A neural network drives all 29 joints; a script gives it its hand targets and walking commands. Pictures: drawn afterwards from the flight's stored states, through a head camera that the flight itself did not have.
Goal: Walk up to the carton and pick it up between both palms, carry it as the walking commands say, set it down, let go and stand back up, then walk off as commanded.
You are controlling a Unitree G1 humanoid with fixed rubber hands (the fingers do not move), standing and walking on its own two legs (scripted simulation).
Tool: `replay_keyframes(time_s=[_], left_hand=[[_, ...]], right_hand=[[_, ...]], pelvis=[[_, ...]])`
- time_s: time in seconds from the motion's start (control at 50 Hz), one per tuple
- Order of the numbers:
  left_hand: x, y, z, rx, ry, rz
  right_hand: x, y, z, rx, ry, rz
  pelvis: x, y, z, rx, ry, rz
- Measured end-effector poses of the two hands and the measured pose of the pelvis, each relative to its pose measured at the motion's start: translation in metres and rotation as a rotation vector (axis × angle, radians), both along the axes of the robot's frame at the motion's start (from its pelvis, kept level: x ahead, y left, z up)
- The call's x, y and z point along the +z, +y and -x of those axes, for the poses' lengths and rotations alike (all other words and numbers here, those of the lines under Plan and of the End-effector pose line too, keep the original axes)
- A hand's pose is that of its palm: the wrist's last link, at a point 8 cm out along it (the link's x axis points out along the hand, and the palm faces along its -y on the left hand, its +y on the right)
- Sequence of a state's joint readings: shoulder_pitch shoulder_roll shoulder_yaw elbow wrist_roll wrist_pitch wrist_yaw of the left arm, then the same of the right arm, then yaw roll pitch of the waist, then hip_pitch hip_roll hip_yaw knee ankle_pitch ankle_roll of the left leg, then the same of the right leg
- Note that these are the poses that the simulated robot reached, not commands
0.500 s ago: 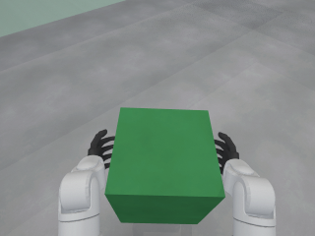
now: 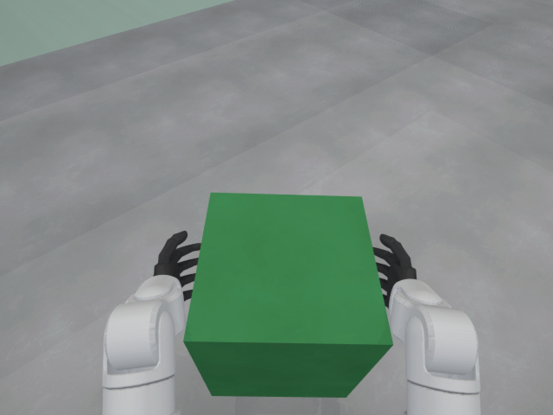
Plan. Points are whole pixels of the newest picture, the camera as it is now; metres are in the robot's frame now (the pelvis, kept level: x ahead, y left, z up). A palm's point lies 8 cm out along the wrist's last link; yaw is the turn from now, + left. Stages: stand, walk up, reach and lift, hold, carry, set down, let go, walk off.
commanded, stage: carry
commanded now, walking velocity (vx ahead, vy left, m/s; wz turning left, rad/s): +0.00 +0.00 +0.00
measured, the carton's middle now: (282, 301) +0.28 +0.00 +0.00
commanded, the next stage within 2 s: none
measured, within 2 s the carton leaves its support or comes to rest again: neither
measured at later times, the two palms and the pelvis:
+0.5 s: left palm (197, 329) +0.21 +0.10 +0.09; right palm (459, 320) +0.21 -0.20 +0.09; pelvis -0.05 -0.06 +0.01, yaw +0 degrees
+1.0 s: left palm (260, 320) +0.23 +0.03 +0.06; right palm (520, 379) +0.16 -0.26 +0.06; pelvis -0.07 -0.06 -0.01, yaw -15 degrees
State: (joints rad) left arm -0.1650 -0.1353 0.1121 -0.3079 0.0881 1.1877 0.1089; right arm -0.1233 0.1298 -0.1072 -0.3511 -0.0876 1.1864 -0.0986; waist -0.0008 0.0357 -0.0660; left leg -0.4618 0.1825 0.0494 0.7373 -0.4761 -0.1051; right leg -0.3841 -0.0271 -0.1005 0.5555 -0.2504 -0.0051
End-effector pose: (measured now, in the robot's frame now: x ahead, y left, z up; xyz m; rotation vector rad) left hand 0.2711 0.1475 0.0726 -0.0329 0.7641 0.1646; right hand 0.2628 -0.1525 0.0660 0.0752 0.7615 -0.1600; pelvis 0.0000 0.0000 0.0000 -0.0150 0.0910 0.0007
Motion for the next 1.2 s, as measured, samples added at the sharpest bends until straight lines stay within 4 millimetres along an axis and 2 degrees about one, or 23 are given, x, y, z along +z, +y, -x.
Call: replay_keyframes(time_s=[0.08,0.16,0.28,0.4,0.56,0.7,0.84,0.92,0.98,1.08,1.2], left_hand=[[0.004,-0.029,0.007,-0.033,0.013,-0.006],[0.01,-0.045,0.015,-0.038,-0.027,0.002],[0.009,-0.047,0.039,0.002,-0.033,0.035],[0.016,-0.046,0.058,0.044,-0.042,0.034],[0.015,-0.051,0.062,0.025,-0.037,0.028],[0.004,-0.055,0.063,-0.04,-0.021,0.04],[-0.003,-0.064,0.056,-0.101,-0.003,0.042],[-0.007,-0.084,0.048,-0.14,-0.012,0.051],[-0.01,-0.108,0.043,-0.175,-0.027,0.051],[-0.019,-0.151,0.042,-0.274,0.018,0.025],[-0.01,-0.179,0.045,-0.368,0.0,0.032]], right_hand=[[0.001,-0.029,0.018,-0.034,0.013,-0.008],[0.01,-0.044,0.026,-0.04,-0.027,0.001],[0.02,-0.047,0.036,0.005,-0.033,0.037],[0.027,-0.046,0.044,0.049,-0.042,0.039],[0.022,-0.051,0.056,0.025,-0.036,0.028],[0.015,-0.054,0.076,-0.041,-0.02,0.039],[0.004,-0.061,0.091,-0.101,-0.001,0.043],[0.001,-0.079,0.097,-0.143,-0.01,0.049],[-0.004,-0.1,0.103,-0.182,-0.025,0.045],[-0.015,-0.136,0.127,-0.277,0.02,0.023],[-0.003,-0.155,0.154,-0.378,0.0,0.021]], pelvis=[[0.006,-0.02,0.01,0.004,0.001,-0.032],[0.006,-0.034,0.02,0.001,0.002,-0.033],[0.006,-0.05,0.032,0.003,-0.025,-0.028],[0.006,-0.059,0.041,0.008,-0.043,-0.024],[0.004,-0.058,0.054,-0.009,-0.047,-0.02],[0.0,-0.045,0.067,-0.057,-0.045,-0.027],[-0.004,-0.036,0.069,-0.149,-0.035,-0.016],[-0.007,-0.044,0.072,-0.206,-0.02,-0.004],[-0.013,-0.056,0.073,-0.249,-0.01,-0.005],[-0.01,-0.07,0.078,-0.295,0.007,-0.011],[0.001,-0.067,0.088,-0.366,0.021,-0.05]])
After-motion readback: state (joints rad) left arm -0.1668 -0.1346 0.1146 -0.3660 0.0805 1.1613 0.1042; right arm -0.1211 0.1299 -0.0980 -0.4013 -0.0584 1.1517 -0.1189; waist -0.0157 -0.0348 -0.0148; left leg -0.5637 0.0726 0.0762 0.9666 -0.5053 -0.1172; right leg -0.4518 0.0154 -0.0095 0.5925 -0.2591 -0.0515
